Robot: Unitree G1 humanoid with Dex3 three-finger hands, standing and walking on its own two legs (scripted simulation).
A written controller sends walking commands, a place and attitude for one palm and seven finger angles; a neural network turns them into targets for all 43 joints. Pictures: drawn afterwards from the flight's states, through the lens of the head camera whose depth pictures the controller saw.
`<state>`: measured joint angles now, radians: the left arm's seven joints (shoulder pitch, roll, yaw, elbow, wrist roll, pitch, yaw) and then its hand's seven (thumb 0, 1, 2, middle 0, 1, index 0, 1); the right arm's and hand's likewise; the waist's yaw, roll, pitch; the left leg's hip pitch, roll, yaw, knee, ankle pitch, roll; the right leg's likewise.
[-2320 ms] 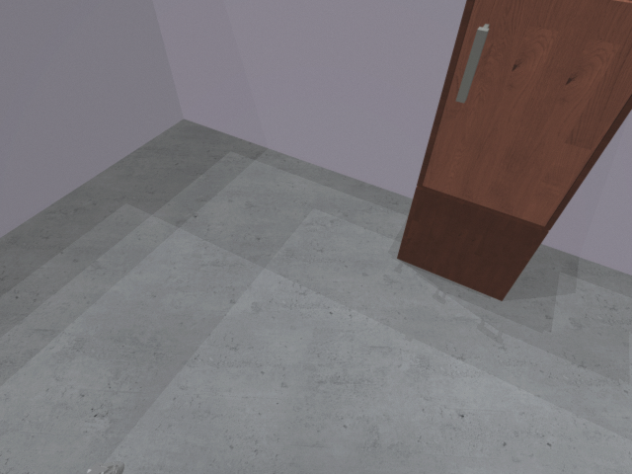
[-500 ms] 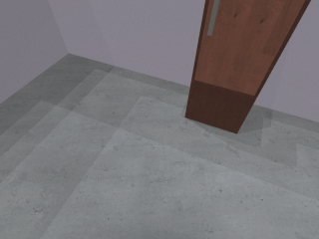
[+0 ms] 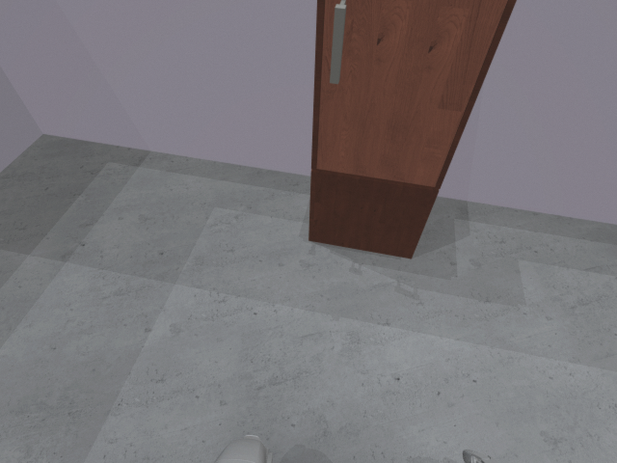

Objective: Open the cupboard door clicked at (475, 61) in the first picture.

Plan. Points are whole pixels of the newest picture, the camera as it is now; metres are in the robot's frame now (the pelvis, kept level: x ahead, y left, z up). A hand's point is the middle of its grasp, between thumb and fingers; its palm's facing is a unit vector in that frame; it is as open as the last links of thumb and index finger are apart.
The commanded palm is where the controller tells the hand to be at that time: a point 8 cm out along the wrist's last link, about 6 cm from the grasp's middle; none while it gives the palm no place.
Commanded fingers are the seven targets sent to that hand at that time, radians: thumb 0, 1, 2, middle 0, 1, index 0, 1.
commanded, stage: walk to a spot facing it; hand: left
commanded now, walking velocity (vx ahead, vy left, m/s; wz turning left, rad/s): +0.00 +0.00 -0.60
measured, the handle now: (338, 43) +0.99 +0.05 +0.07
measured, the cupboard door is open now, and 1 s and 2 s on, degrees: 0 0 0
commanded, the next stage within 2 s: turn to face it in 0.40 s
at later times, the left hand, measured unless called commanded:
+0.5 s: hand (237, 340) +0.32 +0.17 -0.15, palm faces -0.37 -0.88 -0.30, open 7.4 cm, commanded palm none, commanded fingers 0.00 0.90 0.90 -0.20 -0.30 -0.20 -0.30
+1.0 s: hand (211, 382) +0.25 +0.20 -0.18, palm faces -0.25 -0.95 -0.20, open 7.3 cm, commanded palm none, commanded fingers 0.00 0.90 0.90 -0.20 -0.30 -0.20 -0.30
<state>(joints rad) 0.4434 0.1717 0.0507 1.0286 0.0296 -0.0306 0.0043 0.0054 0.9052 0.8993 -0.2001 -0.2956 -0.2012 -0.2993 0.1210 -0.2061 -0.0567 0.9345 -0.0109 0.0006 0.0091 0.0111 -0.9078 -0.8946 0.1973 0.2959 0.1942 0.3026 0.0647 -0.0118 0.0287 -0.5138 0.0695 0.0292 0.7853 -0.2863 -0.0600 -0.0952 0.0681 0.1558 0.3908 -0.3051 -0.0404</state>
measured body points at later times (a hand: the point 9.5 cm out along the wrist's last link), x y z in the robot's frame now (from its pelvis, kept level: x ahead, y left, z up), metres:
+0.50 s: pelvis +0.10 +0.02 -0.02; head +0.13 -0.01 +0.42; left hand +0.34 +0.21 -0.13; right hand +0.00 -0.22 -0.18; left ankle +0.10 +0.15 -0.73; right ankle +0.11 -0.09 -0.75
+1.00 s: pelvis +0.14 +0.03 +0.00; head +0.16 +0.04 +0.45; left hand +0.27 +0.25 -0.16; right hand +0.07 -0.18 -0.15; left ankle +0.19 +0.12 -0.74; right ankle +0.06 -0.09 -0.70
